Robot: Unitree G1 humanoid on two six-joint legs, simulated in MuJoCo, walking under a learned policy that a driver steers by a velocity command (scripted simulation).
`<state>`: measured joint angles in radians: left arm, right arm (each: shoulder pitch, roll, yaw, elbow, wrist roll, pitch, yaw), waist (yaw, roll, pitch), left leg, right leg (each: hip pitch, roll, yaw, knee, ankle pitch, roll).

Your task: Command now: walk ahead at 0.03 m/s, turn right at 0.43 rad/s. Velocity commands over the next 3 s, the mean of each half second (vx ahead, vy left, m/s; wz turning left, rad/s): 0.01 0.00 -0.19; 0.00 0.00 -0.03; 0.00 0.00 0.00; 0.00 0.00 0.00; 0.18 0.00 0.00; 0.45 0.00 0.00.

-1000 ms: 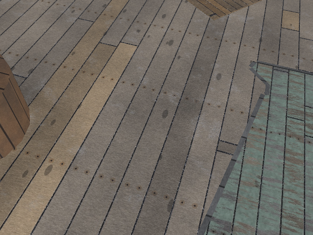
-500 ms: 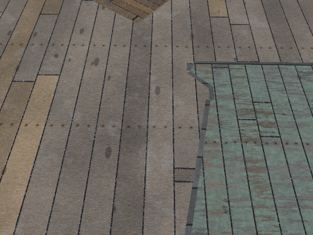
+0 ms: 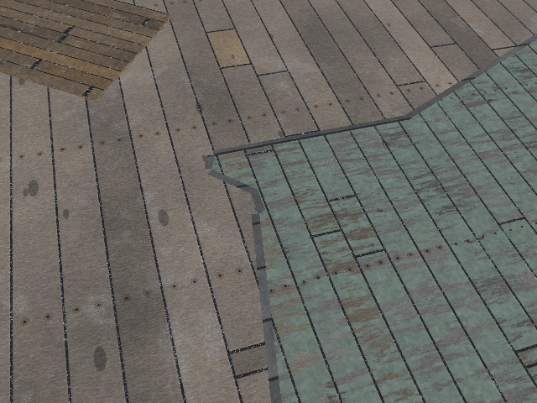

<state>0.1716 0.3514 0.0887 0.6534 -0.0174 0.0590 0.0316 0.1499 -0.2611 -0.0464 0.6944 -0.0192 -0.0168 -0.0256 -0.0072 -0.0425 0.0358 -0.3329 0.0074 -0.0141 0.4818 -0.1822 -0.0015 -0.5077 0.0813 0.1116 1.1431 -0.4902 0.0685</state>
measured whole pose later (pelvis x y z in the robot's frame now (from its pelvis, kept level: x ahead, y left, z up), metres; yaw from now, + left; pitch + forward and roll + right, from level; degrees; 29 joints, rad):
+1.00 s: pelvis +0.02 -0.04 +0.00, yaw -3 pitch -2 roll +0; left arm 0.23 0.23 0.03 0.93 0.01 0.00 0.02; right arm 0.18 -0.25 -0.04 1.04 0.00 0.01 -0.04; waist -0.01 0.00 0.03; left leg -0.19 0.05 -0.01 0.45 -0.23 -0.05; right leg -0.14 0.03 0.03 0.46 -0.29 -0.02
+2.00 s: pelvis +0.02 -0.03 +0.00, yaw -3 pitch -1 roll +0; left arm 0.29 0.19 0.01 1.09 0.00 0.00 0.03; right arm 0.26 -0.19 -0.02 1.13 0.00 0.01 -0.05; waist 0.00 0.01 0.04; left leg -0.22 0.04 -0.02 0.47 -0.23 -0.04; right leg -0.16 0.02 0.02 0.46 -0.29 -0.01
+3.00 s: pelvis +0.36 -0.05 -0.01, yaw -2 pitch +1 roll -1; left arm 0.13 0.24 0.05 0.94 -0.01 -0.10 -0.04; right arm 0.34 -0.23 -0.04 1.00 0.03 -0.11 -0.01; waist 0.00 0.03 0.05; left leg -0.38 0.05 -0.04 1.24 -0.35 0.05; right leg -0.34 0.05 -0.08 0.46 -0.14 -0.07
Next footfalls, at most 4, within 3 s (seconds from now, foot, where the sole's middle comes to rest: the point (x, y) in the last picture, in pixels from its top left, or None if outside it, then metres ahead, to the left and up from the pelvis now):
0.22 right None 0.03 -0.14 -0.77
2.86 right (322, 402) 0.46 -0.14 -0.78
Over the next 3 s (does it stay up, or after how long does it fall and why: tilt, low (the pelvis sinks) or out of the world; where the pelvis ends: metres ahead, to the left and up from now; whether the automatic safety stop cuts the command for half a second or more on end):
stays up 0.36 -0.05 -0.01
